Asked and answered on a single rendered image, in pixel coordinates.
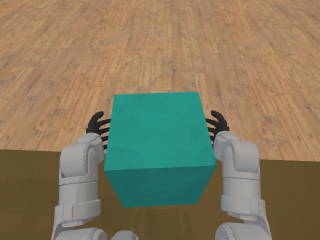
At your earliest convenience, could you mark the carton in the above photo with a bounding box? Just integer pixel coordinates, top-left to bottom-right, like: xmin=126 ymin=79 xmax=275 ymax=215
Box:
xmin=104 ymin=91 xmax=217 ymax=208

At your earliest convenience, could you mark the left robot hand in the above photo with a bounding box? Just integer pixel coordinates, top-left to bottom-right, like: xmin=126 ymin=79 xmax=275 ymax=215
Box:
xmin=86 ymin=111 xmax=111 ymax=150

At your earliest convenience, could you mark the right robot upper arm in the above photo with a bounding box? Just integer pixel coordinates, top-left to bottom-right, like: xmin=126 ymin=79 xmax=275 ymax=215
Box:
xmin=215 ymin=222 xmax=271 ymax=240

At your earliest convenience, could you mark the robot right forearm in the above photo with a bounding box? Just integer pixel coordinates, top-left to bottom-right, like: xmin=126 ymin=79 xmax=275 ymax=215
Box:
xmin=213 ymin=131 xmax=272 ymax=240

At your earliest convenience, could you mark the robot left thigh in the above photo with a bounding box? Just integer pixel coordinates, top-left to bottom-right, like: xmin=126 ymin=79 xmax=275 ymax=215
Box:
xmin=111 ymin=230 xmax=139 ymax=240

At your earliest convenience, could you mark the left robot upper arm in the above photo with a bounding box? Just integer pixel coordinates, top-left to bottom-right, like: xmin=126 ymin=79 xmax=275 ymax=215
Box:
xmin=55 ymin=227 xmax=108 ymax=240

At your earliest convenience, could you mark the right robot hand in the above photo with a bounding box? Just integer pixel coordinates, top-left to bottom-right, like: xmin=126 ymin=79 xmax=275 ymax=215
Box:
xmin=205 ymin=110 xmax=230 ymax=150

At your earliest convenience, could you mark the robot left forearm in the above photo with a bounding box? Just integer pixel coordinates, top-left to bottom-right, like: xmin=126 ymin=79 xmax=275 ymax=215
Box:
xmin=51 ymin=132 xmax=105 ymax=240

